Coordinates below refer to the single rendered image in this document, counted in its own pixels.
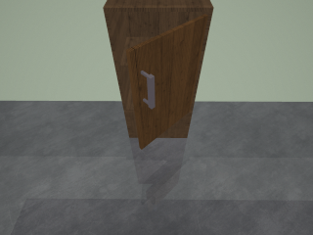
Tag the cupboard door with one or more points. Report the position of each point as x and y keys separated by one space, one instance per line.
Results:
x=173 y=58

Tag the handle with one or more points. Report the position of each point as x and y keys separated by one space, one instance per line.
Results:
x=151 y=102

